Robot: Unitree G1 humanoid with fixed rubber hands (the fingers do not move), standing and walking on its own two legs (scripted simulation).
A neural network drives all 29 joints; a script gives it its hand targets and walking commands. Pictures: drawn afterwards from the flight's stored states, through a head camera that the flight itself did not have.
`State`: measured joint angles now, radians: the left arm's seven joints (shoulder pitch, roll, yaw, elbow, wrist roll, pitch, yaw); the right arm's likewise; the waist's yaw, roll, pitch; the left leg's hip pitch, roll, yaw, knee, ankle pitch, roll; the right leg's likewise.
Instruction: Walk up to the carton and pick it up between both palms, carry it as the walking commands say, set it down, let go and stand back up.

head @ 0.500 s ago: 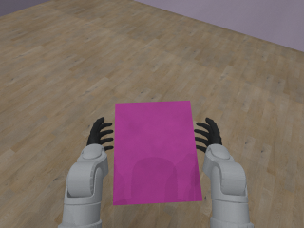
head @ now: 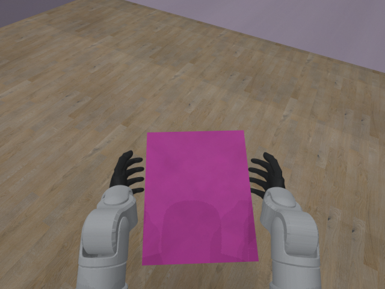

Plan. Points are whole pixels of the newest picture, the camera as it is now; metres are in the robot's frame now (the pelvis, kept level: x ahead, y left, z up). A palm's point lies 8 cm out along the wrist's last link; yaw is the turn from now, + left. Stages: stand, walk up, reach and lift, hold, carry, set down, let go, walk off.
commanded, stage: carry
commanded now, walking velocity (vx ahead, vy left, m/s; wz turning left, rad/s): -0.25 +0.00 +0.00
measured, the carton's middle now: (196, 195) +0.32 +0.00 -0.01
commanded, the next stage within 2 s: none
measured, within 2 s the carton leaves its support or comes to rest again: neither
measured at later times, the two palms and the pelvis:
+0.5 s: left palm (117, 87) +0.58 +0.22 +0.09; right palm (221, 88) +0.61 -0.06 +0.09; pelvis +0.32 +0.06 +0.00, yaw +3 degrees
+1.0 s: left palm (123, 36) +0.83 +0.26 +0.11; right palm (208, 41) +0.85 -0.03 +0.10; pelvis +0.56 +0.10 +0.02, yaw +4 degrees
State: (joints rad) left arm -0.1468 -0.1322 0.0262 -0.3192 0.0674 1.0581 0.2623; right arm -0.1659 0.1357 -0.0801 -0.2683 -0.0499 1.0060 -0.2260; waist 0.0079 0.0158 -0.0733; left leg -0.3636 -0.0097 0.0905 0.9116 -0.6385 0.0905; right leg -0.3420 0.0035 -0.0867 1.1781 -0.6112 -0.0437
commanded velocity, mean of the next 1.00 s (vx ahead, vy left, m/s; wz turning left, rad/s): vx -0.25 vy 0.00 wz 0.00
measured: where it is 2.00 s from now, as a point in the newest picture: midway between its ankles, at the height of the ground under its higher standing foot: (165, 183)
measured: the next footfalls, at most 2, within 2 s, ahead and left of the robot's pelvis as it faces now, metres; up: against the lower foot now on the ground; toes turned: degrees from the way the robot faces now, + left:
right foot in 0.14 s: +0.14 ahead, -0.09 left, +0.00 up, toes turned -4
left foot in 0.40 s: +0.35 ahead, +0.16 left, +0.00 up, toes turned +3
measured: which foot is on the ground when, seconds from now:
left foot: down 0.00-0.16, up 0.18-0.38, down 0.40-0.72, up 0.74-0.98, down 1.00-1.00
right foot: up 0.00-0.12, down 0.14-0.40, up 0.42-0.68, down 0.70-1.00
